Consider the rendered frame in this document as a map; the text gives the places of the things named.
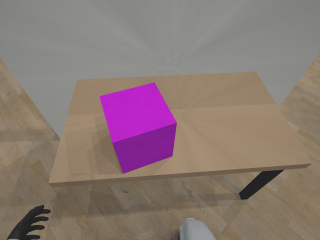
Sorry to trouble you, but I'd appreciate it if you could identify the carton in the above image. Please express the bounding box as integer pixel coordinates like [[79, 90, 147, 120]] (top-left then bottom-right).
[[99, 82, 177, 174]]

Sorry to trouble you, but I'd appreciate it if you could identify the table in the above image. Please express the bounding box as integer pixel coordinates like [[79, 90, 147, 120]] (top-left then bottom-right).
[[48, 71, 312, 200]]

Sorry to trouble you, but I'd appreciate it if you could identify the left robot hand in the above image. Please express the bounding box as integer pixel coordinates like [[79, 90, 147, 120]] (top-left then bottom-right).
[[6, 205, 51, 240]]

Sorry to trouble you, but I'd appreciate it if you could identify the right robot thigh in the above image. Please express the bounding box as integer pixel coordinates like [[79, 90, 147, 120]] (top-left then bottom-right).
[[179, 220, 216, 240]]

